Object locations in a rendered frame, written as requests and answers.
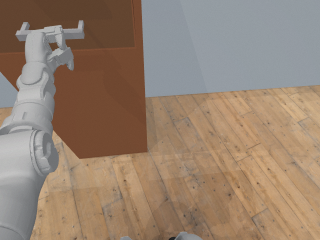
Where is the robot right shin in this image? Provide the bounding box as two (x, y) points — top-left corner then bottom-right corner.
(175, 231), (188, 239)

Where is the cabinet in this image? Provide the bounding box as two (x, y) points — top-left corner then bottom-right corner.
(0, 0), (148, 159)

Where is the handle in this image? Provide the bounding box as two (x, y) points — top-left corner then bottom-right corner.
(15, 20), (85, 41)

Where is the robot left upper arm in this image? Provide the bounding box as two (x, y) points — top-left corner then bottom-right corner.
(0, 129), (59, 240)

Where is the robot left hand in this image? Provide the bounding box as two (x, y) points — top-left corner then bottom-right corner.
(25, 25), (74, 74)

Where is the drawer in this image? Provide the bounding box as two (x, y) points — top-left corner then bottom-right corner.
(0, 0), (135, 53)

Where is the left robot forearm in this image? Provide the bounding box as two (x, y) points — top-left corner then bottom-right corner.
(0, 61), (56, 138)

